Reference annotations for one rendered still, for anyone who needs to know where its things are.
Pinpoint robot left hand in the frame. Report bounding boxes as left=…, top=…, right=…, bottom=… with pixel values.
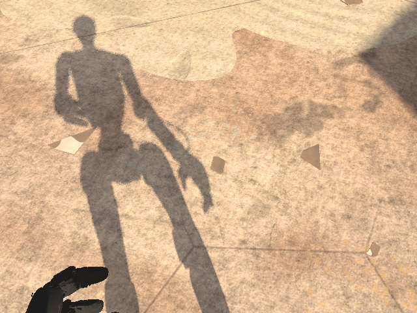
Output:
left=26, top=266, right=119, bottom=313

